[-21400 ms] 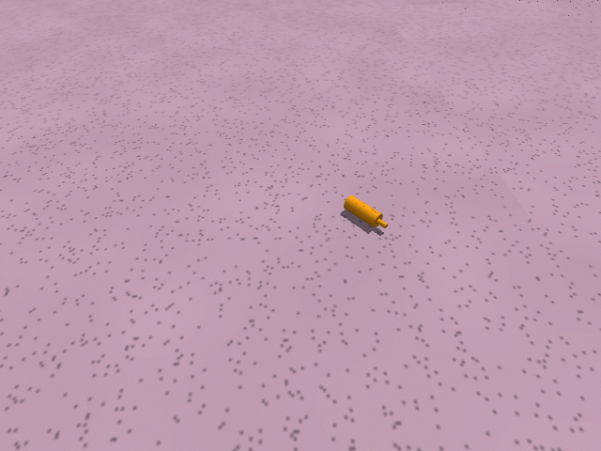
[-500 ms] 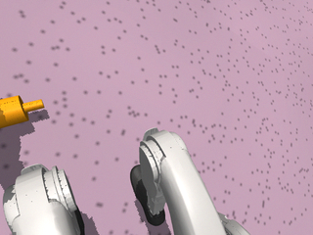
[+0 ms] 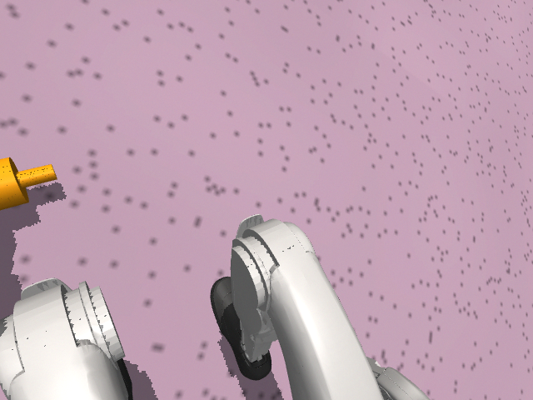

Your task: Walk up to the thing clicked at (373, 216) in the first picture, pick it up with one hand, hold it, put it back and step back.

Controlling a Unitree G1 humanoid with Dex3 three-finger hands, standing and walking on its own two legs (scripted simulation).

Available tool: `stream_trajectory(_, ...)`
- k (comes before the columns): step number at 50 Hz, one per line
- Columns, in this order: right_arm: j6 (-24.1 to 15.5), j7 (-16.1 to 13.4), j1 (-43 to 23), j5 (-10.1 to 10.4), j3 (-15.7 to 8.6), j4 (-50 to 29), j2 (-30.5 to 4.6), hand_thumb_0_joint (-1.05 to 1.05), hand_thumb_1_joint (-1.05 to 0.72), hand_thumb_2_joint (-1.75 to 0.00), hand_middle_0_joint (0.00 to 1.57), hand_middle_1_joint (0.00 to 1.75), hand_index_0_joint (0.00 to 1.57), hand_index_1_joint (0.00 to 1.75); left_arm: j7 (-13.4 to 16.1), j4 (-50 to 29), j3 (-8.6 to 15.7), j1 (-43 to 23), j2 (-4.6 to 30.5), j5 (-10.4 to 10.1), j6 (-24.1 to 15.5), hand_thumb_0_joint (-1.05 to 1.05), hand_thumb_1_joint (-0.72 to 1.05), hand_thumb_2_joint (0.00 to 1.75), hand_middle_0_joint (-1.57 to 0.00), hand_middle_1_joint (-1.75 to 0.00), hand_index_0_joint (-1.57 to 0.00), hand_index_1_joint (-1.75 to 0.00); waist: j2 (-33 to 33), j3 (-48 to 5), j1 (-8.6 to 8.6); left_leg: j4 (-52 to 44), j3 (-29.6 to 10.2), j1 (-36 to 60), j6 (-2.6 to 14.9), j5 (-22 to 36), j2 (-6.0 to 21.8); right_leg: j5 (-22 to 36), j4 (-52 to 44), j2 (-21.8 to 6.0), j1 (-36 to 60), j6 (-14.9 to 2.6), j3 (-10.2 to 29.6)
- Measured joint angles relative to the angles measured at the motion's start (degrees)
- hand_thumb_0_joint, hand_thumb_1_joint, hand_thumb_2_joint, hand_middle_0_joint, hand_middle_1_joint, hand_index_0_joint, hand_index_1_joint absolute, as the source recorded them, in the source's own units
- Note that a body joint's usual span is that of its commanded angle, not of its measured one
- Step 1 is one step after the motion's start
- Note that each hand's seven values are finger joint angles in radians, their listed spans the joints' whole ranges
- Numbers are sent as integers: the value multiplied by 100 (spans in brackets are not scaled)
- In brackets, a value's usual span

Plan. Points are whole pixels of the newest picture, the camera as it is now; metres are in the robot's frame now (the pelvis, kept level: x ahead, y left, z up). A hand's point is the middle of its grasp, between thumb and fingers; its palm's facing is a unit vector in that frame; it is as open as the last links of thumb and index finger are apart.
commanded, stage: close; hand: left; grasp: from above
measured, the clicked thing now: out of the picture +0.45 +0.29 -0.27
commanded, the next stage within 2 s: settle in 1.46 s
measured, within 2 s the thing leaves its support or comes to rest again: leaves its support in 1.96 s
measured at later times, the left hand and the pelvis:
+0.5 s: hand out of the picture +0.44 +0.31 -0.24, palm faces -0.46 -0.13 -0.88, open 11.1 cm; pelvis +0.00 +0.00 +0.00, yaw +0 degrees
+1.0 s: hand out of the picture +0.44 +0.30 -0.24, palm faces -0.44 -0.12 -0.89, open 10.5 cm; pelvis +0.00 +0.00 +0.00, yaw -1 degrees
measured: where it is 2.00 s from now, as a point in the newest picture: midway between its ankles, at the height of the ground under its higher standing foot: (188, 379)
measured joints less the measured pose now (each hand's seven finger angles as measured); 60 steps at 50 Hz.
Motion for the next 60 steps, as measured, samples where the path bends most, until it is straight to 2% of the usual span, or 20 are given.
stream_trajectory(6,-110,77,-39,8,30,-50,-28,0,-90,-89,20,29,20,30,25,90,138,-39,45,-66,194,0,-27,92,-22,-100,-24,-98,-11,58,-72,15,-15,-13,16,1,12,16,-10,17,-5,17,-11)
stream_trajectory(12,-148,105,-14,24,47,-54,-30,0,-90,-90,20,29,20,30,-101,27,239,18,122,-184,237,0,-21,87,-27,-98,-29,-95,-1,115,-74,20,-25,-12,12,-4,10,15,-8,17,-6,17,-19)
stream_trajectory(19,-120,106,17,36,79,-25,10,0,-90,-90,20,29,20,30,-281,-127,127,108,153,-318,129,0,-15,84,-31,-95,-34,-92,-4,156,-12,17,-40,26,-1,-13,3,7,-13,12,32,10,-32)
stream_trajectory(25,-98,86,26,57,102,-48,11,0,-90,-90,20,29,20,30,-287,-152,55,135,146,-252,-16,0,-10,81,-35,-93,-38,-90,3,144,23,18,-59,37,4,-15,3,9,-32,17,58,12,-49)
stream_trajectory(35,-139,86,-60,26,157,-106,-40,0,-90,-90,20,29,20,30,-57,29,16,86,179,-110,-30,0,-4,78,-42,-90,-43,-86,-66,149,-21,23,-82,71,8,14,11,55,-49,32,95,25,-66)
stream_trajectory(42,-183,66,-68,44,118,-139,-79,0,-90,-90,20,29,20,30,-33,32,15,48,176,-117,57,0,-3,73,-47,-85,-47,-81,-71,156,-34,-13,-59,56,33,47,27,90,-91,44,86,39,-49)
stream_trajectory(60,-169,44,-11,46,248,-211,-79,0,-90,-90,20,29,20,30,-69,77,-45,11,249,-278,56,1,-1,63,-54,-76,-54,-72,-61,204,-74,-51,-76,90,30,51,38,110,-142,54,116,39,-64)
